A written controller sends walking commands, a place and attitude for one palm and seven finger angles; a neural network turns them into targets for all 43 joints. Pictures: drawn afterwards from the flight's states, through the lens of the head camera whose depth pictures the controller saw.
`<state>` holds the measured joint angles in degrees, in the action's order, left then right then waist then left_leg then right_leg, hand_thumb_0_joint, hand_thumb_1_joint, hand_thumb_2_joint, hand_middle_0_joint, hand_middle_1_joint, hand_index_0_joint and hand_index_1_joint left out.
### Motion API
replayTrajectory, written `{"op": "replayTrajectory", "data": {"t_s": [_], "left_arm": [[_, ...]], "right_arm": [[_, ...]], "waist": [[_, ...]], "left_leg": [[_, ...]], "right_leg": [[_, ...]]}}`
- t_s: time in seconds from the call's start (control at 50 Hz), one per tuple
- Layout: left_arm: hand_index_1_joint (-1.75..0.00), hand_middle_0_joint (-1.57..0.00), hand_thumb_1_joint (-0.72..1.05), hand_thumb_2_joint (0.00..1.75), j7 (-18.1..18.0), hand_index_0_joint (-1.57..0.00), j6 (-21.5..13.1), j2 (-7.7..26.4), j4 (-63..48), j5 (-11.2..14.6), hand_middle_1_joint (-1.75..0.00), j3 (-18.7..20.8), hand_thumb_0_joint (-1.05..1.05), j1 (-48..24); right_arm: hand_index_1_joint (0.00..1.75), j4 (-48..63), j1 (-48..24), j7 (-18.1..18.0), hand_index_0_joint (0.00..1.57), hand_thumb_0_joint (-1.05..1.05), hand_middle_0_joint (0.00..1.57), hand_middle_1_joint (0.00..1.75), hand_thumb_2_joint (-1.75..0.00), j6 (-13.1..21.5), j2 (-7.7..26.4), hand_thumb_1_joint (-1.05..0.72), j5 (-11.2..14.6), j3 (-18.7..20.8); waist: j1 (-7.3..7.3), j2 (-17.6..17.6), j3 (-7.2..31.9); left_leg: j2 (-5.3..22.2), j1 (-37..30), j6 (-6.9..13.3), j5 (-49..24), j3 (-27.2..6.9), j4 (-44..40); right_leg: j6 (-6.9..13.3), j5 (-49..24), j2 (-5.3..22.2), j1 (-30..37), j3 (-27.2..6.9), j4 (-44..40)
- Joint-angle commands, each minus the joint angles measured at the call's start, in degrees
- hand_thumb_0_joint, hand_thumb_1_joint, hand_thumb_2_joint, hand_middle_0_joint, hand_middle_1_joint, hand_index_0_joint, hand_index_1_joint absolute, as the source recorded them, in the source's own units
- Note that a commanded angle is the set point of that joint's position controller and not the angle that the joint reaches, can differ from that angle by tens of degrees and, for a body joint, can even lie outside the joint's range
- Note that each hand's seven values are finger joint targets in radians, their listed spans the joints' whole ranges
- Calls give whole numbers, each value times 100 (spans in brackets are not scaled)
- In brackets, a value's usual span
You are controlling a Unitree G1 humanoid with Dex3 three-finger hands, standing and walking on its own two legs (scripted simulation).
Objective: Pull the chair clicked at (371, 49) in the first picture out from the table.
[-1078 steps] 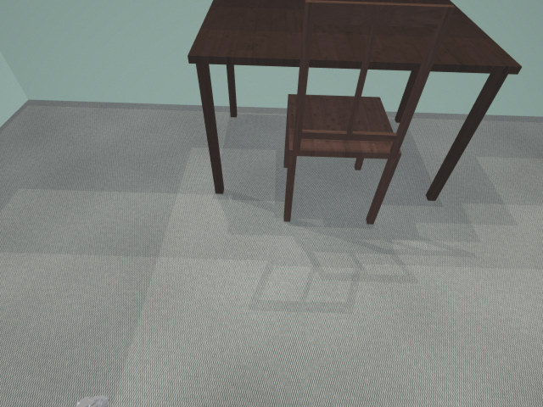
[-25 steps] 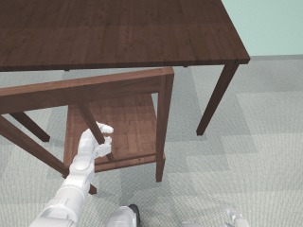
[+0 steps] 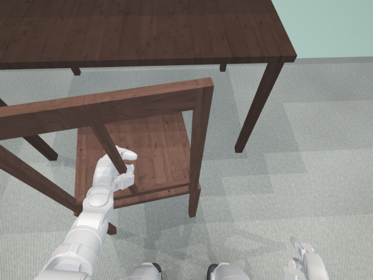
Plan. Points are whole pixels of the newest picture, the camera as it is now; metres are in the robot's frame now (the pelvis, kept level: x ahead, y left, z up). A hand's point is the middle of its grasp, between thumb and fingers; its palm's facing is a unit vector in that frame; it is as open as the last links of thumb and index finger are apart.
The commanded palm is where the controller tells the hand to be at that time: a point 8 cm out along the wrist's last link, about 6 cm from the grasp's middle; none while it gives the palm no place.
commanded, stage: step backward, pulling the chair out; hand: left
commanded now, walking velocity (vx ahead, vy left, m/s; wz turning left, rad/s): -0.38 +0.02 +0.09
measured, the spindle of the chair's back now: (120, 166) +0.37 +0.17 -0.05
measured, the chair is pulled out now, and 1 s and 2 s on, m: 0.23 0.41 0.53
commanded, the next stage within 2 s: stop walking, hand still on the chair in 1.60 s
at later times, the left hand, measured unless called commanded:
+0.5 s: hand (124, 217) +0.25 +0.15 -0.06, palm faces +0.06 -0.98 -0.21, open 5.1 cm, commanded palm +0.22 +0.19 -0.06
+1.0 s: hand (120, 262) +0.16 +0.14 -0.06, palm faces +0.07 -0.98 -0.20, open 5.0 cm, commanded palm +0.13 +0.19 -0.06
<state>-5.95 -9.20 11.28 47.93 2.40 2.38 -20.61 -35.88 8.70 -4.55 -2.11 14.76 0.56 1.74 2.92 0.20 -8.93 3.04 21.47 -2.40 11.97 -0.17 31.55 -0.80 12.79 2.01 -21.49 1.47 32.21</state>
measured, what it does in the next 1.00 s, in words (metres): walks backwards: left foot, then right foot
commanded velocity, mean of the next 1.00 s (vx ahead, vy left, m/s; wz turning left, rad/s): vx -0.38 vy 0.00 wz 0.04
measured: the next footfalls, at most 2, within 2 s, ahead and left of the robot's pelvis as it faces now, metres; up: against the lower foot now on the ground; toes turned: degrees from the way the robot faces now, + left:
left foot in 0.62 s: -0.04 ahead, +0.15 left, +0.00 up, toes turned +2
right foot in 0.80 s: -0.04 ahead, -0.13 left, +0.00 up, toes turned +1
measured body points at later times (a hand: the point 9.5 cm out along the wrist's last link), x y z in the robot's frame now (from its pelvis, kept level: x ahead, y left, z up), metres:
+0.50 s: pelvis -0.09 -0.01 -0.01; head -0.02 -0.02 +0.44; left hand +0.24 +0.20 -0.05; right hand +0.02 -0.25 -0.14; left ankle -0.01 +0.14 -0.73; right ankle -0.02 -0.13 -0.73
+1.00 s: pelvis -0.17 -0.01 +0.00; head -0.10 -0.02 +0.44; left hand +0.15 +0.19 -0.05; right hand -0.05 -0.26 -0.13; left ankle -0.14 +0.13 -0.71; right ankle -0.08 -0.13 -0.73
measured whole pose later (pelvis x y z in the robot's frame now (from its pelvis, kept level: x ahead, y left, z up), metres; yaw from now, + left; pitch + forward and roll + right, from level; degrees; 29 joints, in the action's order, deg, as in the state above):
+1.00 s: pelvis -0.17 -0.01 +0.00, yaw +3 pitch +1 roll +0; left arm -5.7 -11.6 8.9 51.3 1.7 1.8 -20.0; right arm -41.5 10.6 -5.8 -0.1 13.0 0.7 0.2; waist 3.3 -1.2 -7.1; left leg -0.2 26.9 -2.1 25.6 -2.9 46.3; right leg 0.0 9.4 1.9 -24.8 1.0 32.7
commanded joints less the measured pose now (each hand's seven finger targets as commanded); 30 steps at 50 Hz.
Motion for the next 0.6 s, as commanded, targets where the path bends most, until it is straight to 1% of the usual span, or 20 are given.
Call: {"op": "replayTrajectory", "data": {"t_s": [0.0, 0.02, 0.06, 0.1, 0.14, 0.18, 0.2, 0.22, 0.26, 0.32, 0.36, 0.38, 0.4, 0.42, 0.44, 0.46, 0.48, 0.5, 0.54, 0.58], "left_arm": [[-145, -50, 90, 90, 66, -50, -556, 651, -1637, -172, -145, 49, 0, -417], [-145, -50, 90, 90, 42, -50, -538, 884, -1571, -149, -145, 190, 0, -274], [-145, -50, 90, 90, -17, -50, -573, 1028, -1487, -151, -145, 169, 0, -544], [-145, -50, 90, 90, -71, -50, -476, 987, -1061, -232, -145, 195, 0, -633], [-145, -50, 90, 90, -92, -50, -373, 898, -825, -237, -145, 162, 0, -750], [-145, -50, 90, 90, -69, -50, -382, 731, -788, -169, -145, -43, 0, -1037], [-145, -50, 90, 90, -46, -50, -422, 645, -774, -149, -145, -95, 0, -1063], [-145, -50, 90, 90, -36, -50, -488, 691, -783, -118, -145, -115, 0, -1124], [-145, -50, 90, 90, -20, -50, -513, 378, -977, -144, -145, -350, 0, -1557], [-145, -50, 90, 90, -16, -50, -538, 485, -635, -141, -145, -172, 0, -1437], [-145, -50, 90, 90, 32, -50, -627, 376, -563, -213, -145, -286, 0, -1530], [-145, -50, 90, 90, 32, -50, -661, 501, -555, -253, -145, -216, 0, -1515], [-145, -50, 90, 90, 38, -50, -665, 599, -556, -264, -145, -161, 0, -1544], [-145, -50, 90, 90, 13, -50, -648, 840, -480, -222, -145, 20, 0, -1307], [-145, -50, 90, 90, -24, -50, -672, 976, -488, -198, -145, 87, 0, -1246], [-145, -50, 90, 90, -46, -50, -687, 1035, -483, -183, -145, 110, 0, -1201], [-145, -50, 90, 90, -61, -50, -659, 1006, -447, -214, -145, 143, 0, -1142], [-145, -50, 90, 90, -49, -50, -586, 932, -440, -229, -145, 143, 0, -1042], [-145, -50, 90, 90, -52, -50, -493, 914, -512, -197, -145, 189, 0, -885], [-145, -50, 90, 90, -35, -50, -445, 734, -688, -139, -145, 7, 0, -848]], "right_arm": [[30, 628, 240, 8, 20, 0, 20, 30, -90, 158, 708, -90, 25, 223], [30, 625, 311, -48, 20, 0, 20, 30, -90, 161, 735, -90, 55, 241], [30, 534, 251, -125, 20, 0, 20, 30, -90, 197, 629, -90, 91, 228], [30, 336, 117, -173, 20, 0, 20, 30, -90, 260, 577, -90, 30, 126], [30, 90, 241, -220, 20, 0, 20, 30, -90, 278, 577, -90, 18, 17], [30, 26, 303, -305, 20, 0, 20, 30, -90, 296, 695, -90, 40, 16], [30, 95, 276, -333, 20, 0, 20, 30, -90, 288, 822, -90, 32, 90], [30, 174, 195, -305, 20, 0, 20, 30, -90, 239, 852, -90, 50, 123], [30, 228, 69, -248, 20, 0, 20, 30, -90, 203, 720, -90, -17, 59], [30, 19, 467, -195, 20, 0, 20, 30, -90, 296, 721, -90, -24, 178], [30, -59, 568, -139, 20, 0, 20, 30, -90, 386, 700, -90, -31, 180], [30, -34, 488, -127, 20, 0, 20, 30, -90, 407, 678, -90, -19, 166], [30, 23, 433, -146, 20, 0, 20, 30, -90, 411, 655, -90, 20, 196], [30, 85, 499, -180, 20, 0, 20, 30, -90, 410, 723, -90, 62, 260], [30, 70, 505, -176, 20, 0, 20, 30, -90, 409, 683, -90, 99, 262], [30, 50, 381, -181, 20, 0, 20, 30, -90, 413, 677, -90, 107, 251], [30, 46, 203, -189, 20, 0, 20, 30, -90, 427, 629, -90, 62, 191], [30, 27, 171, -173, 20, 0, 20, 30, -90, 449, 577, -90, 44, 109], [30, -11, 250, -189, 20, 0, 20, 30, -90, 430, 596, -90, 54, 40], [30, 8, 367, -245, 20, 0, 20, 30, -90, 411, 662, -90, 67, 52]], "waist": [[-150, -1009, 2569], [-121, -444, 2558], [-75, 696, 2607], [-205, 694, 2423], [-102, 789, 2418], [-24, 750, 2355], [-105, 151, 2166], [-175, -551, 2046], [-225, -1449, 2001], [-163, -929, 2252], [-117, -912, 2320], [-127, -912, 2310], [-103, -516, 2396], [-116, 113, 2342], [-105, 693, 2415], [-180, 792, 2393], [-283, 651, 2318], [-268, 568, 2351], [-170, 606, 2505], [-74, 738, 2479]], "left_leg": [[797, -545, 455, -2152, -541, -125], [571, -298, 299, -1375, -360, 66], [-152, -249, -1, 986, 102, 1151], [-231, 147, 35, 1712, -332, 1859], [-49, -219, 76, 1293, -479, 765], [162, -605, 236, -61, -438, -686], [544, -577, 433, -615, -841, -775], [960, -403, 655, -376, -1151, -1015], [1418, 153, 966, 43, -1770, -1333], [1338, -763, 981, -2009, -1480, -463], [1149, -934, 797, -2483, -1300, -139], [1025, -705, 685, -2251, -1117, -48], [796, -203, 474, -1282, -833, -22], [487, 102, 321, -246, -604, 265], [58, 16, 122, 642, -263, 835], [-239, -115, 24, 1386, -186, 1690], [-278, 82, 31, 1622, -393, 2114], [-204, 220, 51, 1648, -546, 2009], [-97, -64, 56, 1281, -525, 923], [53, -554, 157, 144, -377, -471]], "right_leg": [[240, -1304, 232, 1348, -195, -195], [325, -1707, 504, 1412, -458, -441], [767, -1664, 1600, 920, -1394, -1204], [1013, -1392, 1968, 767, -1473, -1288], [761, -1849, 1654, 887, -893, -832], [297, -1113, 997, 702, -383, -378], [107, -584, 505, 408, -204, -190], [33, 404, 223, 288, -113, 96], [98, 1088, -27, 414, -92, 1146], [99, 720, -53, 387, -192, 430], [131, -312, 16, 741, -264, -302], [191, -984, 181, 965, -409, -439], [284, -962, 382, 1231, -541, -421], [487, -706, 770, 1175, -1018, -676], [771, -450, 1406, 858, -1624, -1130], [1019, -253, 1914, 506, -1909, -1471], [1137, -488, 2037, 505, -1857, -1437], [1144, -1143, 2026, 765, -1690, -1182], [884, -1933, 1742, 1129, -1105, -686], [514, -1544, 1292, 997, -789, -385]]}}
